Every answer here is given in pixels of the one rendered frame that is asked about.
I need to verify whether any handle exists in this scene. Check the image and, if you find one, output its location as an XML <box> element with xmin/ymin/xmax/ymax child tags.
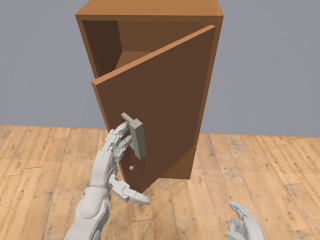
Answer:
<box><xmin>121</xmin><ymin>112</ymin><xmax>147</xmax><ymax>160</ymax></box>

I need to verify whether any robot left forearm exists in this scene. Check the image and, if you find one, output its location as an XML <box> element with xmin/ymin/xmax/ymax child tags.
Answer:
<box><xmin>64</xmin><ymin>186</ymin><xmax>111</xmax><ymax>240</ymax></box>

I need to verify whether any right robot hand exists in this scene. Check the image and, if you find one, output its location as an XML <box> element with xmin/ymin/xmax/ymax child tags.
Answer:
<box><xmin>227</xmin><ymin>201</ymin><xmax>266</xmax><ymax>240</ymax></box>

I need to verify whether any cupboard door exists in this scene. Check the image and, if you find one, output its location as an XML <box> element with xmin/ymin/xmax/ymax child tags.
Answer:
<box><xmin>91</xmin><ymin>25</ymin><xmax>216</xmax><ymax>194</ymax></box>

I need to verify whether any left robot hand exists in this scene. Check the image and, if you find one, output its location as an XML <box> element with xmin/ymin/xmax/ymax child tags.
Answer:
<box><xmin>89</xmin><ymin>121</ymin><xmax>150</xmax><ymax>205</ymax></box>

